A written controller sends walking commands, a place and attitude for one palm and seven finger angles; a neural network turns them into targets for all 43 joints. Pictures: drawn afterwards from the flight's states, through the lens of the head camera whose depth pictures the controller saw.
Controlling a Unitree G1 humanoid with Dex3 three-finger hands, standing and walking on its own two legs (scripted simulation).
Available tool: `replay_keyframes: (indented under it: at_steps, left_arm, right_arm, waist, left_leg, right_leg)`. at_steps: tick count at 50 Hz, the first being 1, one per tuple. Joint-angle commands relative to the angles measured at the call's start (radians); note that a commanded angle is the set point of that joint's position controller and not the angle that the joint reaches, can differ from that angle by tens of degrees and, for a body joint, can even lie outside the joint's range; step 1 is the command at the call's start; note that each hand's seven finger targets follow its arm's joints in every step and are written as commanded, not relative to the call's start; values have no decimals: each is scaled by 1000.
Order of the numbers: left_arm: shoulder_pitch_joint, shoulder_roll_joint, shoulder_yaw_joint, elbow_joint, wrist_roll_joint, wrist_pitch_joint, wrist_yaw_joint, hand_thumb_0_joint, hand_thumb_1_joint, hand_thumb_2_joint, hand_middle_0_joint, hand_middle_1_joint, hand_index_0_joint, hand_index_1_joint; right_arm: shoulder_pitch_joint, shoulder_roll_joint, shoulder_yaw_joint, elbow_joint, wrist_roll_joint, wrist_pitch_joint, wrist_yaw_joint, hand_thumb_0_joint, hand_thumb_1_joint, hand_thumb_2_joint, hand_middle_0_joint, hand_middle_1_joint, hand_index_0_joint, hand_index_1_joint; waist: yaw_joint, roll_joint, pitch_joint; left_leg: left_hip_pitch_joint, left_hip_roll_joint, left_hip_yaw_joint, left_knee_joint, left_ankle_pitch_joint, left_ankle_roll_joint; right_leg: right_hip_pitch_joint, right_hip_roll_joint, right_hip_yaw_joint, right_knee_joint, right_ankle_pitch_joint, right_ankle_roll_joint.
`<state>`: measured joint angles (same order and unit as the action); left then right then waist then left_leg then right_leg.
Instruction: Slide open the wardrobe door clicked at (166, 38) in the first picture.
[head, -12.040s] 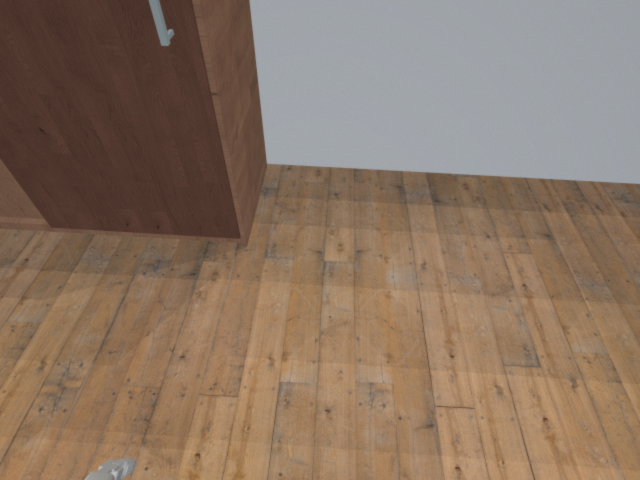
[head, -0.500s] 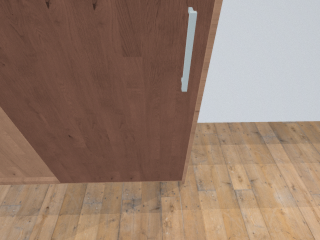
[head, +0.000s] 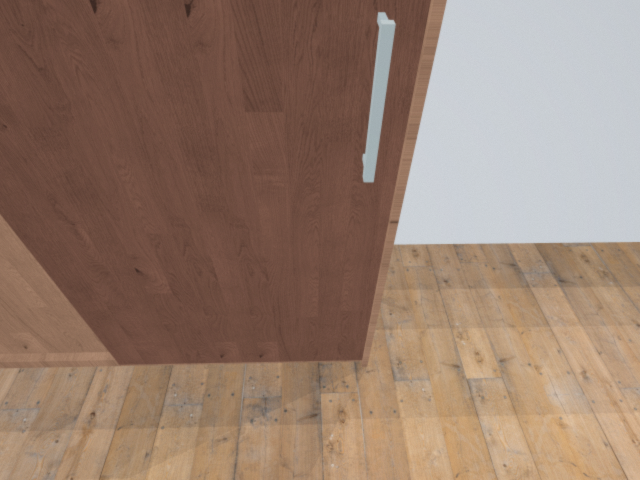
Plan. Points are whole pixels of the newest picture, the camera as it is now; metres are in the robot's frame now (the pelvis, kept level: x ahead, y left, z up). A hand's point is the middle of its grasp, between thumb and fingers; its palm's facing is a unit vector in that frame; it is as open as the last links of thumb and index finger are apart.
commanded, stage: look again from close up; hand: right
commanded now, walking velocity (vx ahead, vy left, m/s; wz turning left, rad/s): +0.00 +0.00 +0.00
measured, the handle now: (374, 106) +0.61 -0.05 +0.19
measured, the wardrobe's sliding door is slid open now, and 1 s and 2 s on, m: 0.00 0.00 0.00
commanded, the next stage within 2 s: none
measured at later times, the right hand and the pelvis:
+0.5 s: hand out of the picture -0.01 -0.16 -0.18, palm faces +0.02 +0.98 -0.18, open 7.4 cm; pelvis +0.01 +0.00 +0.00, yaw +0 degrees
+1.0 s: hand out of the picture +0.02 -0.16 -0.18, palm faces +0.02 +0.98 -0.18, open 7.4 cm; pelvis +0.03 +0.01 +0.00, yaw +1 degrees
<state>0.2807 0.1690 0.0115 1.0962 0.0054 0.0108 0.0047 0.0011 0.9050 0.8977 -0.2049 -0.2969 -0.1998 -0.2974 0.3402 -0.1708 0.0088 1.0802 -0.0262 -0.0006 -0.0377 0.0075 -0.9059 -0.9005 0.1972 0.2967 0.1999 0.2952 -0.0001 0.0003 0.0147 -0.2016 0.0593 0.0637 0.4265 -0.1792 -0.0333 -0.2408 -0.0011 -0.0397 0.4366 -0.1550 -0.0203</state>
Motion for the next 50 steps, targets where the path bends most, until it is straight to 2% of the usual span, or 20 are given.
replay_keyframes:
  at_steps: [1,12,17,20,26,31,34,42,45,47,50]
  left_arm:
    - [44,115,25,-38,3,-17,8,0,900,900,-200,-300,-200,-300]
    - [71,83,24,-29,4,-16,10,0,900,900,-200,-300,-200,-300]
    - [77,77,24,-27,4,-19,12,0,900,900,-200,-300,-200,-300]
    - [79,73,22,-27,4,-19,12,0,900,900,-200,-300,-200,-300]
    - [79,69,21,-23,4,-24,14,0,900,900,-200,-300,-200,-300]
    - [76,65,21,-21,4,-22,15,0,900,900,-200,-300,-200,-300]
    - [77,65,19,-20,4,-23,15,0,900,900,-200,-300,-200,-300]
    - [70,67,18,-16,5,-25,16,0,900,900,-200,-300,-200,-300]
    - [71,69,17,-15,4,-27,16,0,900,900,-200,-300,-200,-300]
    - [66,68,16,-11,3,-27,17,0,900,900,-200,-300,-200,-300]
    - [63,69,15,-9,4,-27,17,0,900,900,-200,-300,-200,-300]
  right_arm:
    - [69,-97,-27,-33,1,-12,-4,0,-900,-900,200,300,200,300]
    - [87,-78,-31,-28,2,-13,-5,0,-900,-900,200,300,200,300]
    - [91,-65,-31,-26,2,-14,-5,0,-900,-900,200,300,200,300]
    - [88,-62,-31,-26,3,-14,-6,0,-900,-900,200,300,200,300]
    - [88,-53,-31,-24,4,-17,-7,0,-900,-900,200,300,200,300]
    - [83,-50,-31,-20,3,-16,-7,0,-900,-900,200,300,200,300]
    - [81,-52,-30,-20,4,-18,-7,0,-900,-900,200,300,200,300]
    - [70,-53,-32,-17,4,-18,-6,0,-900,-900,200,300,200,300]
    - [69,-56,-32,-17,5,-20,-6,0,-900,-900,200,300,200,300]
    - [67,-57,-30,-14,6,-21,-6,0,-900,-900,200,300,200,300]
    - [60,-59,-31,-15,6,-21,-6,0,-900,-900,200,300,200,300]
  waist:
    - [1,8,76]
    - [0,3,84]
    - [-1,-14,71]
    - [-1,-3,81]
    - [-1,-9,51]
    - [-1,4,78]
    - [1,5,60]
    - [-1,-3,74]
    - [-1,5,49]
    - [-1,18,54]
    - [1,4,61]
  left_leg:
    - [-37,54,-81,-101,-130,37]
    - [-59,55,-86,-103,-166,42]
    - [-40,49,-81,-86,-120,42]
    - [-44,51,-79,-86,-116,43]
    - [-26,48,-76,-74,-64,42]
    - [-41,49,-79,-83,-84,41]
    - [-34,51,-80,-82,-60,42]
    - [-34,49,-80,-83,-60,41]
    - [-16,52,-79,-81,-31,42]
    - [-26,53,-82,-84,-37,43]
    - [-25,52,-83,-88,-37,43]
  right_leg:
    - [-76,-96,119,-142,-208,9]
    - [-80,-87,106,-122,-206,8]
    - [-83,-93,111,-126,-193,6]
    - [-83,-92,106,-120,-177,7]
    - [-54,-98,105,-117,-136,5]
    - [-59,-95,97,-118,-146,7]
    - [-38,-96,91,-109,-108,6]
    - [-39,-95,87,-113,-110,8]
    - [-21,-97,81,-100,-54,6]
    - [-8,-96,79,-95,-46,7]
    - [-9,-97,78,-96,-41,8]
